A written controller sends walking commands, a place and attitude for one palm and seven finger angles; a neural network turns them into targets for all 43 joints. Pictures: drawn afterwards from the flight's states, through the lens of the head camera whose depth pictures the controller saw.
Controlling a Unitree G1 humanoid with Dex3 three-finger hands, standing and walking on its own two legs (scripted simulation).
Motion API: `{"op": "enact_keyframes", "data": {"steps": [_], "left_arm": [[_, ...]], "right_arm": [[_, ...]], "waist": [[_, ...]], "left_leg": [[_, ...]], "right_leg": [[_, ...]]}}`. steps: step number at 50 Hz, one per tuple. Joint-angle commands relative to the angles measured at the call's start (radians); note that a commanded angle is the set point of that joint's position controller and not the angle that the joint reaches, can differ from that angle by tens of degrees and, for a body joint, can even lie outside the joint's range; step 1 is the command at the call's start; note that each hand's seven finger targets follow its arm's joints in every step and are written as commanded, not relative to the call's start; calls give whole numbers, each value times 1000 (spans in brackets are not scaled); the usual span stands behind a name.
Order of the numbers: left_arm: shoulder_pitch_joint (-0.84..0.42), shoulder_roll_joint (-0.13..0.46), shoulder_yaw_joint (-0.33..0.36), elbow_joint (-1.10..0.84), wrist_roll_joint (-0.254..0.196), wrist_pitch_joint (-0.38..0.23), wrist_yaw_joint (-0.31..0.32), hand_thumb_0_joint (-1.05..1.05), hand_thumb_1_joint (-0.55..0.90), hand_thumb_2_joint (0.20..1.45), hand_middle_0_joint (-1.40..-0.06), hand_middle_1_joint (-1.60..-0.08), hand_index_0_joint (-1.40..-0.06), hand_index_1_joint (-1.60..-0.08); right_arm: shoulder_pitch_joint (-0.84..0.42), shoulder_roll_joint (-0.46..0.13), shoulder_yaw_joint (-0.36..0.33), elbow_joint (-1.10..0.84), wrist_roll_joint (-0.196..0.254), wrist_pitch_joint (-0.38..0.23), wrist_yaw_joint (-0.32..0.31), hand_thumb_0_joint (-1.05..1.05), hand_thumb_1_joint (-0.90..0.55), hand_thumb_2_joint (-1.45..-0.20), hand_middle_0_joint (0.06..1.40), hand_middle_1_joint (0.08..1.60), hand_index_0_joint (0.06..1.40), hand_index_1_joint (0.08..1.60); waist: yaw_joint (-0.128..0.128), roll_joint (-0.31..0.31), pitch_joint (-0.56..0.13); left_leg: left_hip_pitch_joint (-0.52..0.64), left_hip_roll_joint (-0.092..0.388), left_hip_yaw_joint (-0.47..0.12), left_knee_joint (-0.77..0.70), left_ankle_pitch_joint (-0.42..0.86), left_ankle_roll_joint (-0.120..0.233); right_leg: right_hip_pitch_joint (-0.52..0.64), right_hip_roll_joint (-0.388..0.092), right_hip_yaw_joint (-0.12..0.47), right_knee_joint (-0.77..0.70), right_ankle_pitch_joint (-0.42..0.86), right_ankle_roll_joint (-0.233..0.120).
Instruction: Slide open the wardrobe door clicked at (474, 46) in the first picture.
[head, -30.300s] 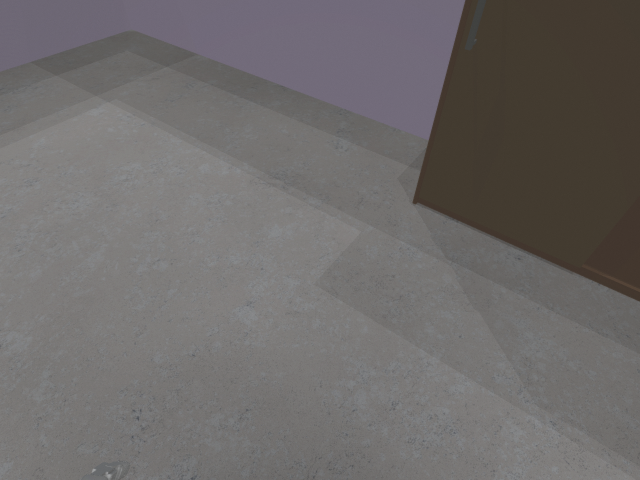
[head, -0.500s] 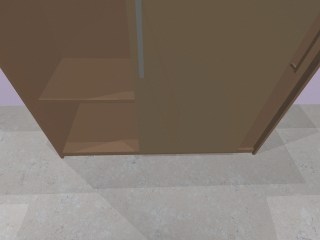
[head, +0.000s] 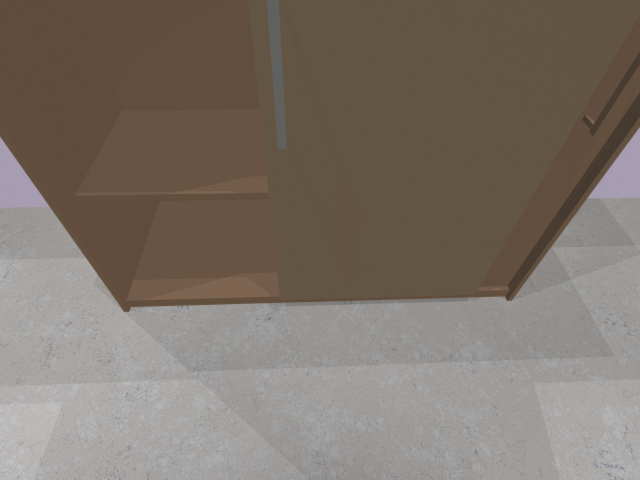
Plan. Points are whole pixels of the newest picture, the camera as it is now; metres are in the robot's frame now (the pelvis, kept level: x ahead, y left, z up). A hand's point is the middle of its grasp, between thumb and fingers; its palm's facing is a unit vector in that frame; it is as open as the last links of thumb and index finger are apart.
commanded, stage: look to check the result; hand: left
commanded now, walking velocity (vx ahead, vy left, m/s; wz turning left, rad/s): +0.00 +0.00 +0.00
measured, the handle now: (278, 70) +0.77 +0.12 +0.13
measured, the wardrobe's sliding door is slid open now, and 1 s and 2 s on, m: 0.55 0.55 0.55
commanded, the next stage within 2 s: stand and wait in 0.12 s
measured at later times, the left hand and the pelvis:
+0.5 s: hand out of the picture +0.07 +0.22 -0.16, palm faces -0.01 -0.96 -0.28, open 7.3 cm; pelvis +0.00 -0.01 +0.00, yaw +1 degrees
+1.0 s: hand out of the picture +0.09 +0.23 -0.16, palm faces -0.01 -0.95 -0.31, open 7.3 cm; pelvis +0.02 -0.01 +0.01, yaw +1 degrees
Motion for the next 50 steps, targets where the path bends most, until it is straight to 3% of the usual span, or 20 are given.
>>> {"op": "enact_keyframes", "data": {"steps": [1, 19, 30, 50], "left_arm": [[12, 138, 21, -35, 4, -18, 5, 0, 900, 900, -200, -300, -200, -300], [-92, 249, 36, -60, 1, -35, -6, 0, 900, 900, -200, -300, -200, -300], [-136, 306, 36, -66, 0, -41, -11, 0, 900, 900, -200, -300, -200, -300], [-157, 336, 33, -66, -3, -43, -12, 0, 900, 900, -200, -300, -200, -300]], "right_arm": [[13, -149, -29, -37, 3, -13, -12, 0, -900, -900, 200, 300, 200, 300], [-100, -267, -40, -53, 2, -24, -3, 0, -900, -900, 200, 300, 200, 300], [-149, -330, -41, -62, 5, -24, 4, 0, -900, -900, 200, 300, 200, 300], [-185, -355, -35, -61, 7, -25, 5, 0, -900, -900, 200, 300, 200, 300]], "waist": [[4, -3, 12], [3, 23, -48], [2, -8, -72], [2, -3, -94]], "left_leg": [[-31, 153, -145, -118, 5, -14], [29, 163, -151, -128, 105, -21], [58, 170, -154, -137, 130, -25], [91, 171, -152, -137, 197, -31]], "right_leg": [[-12, -70, 59, -67, 23, -49], [36, -88, 73, -103, 82, -59], [57, -96, 75, -129, 99, -59], [89, -105, 72, -142, 167, -61]]}}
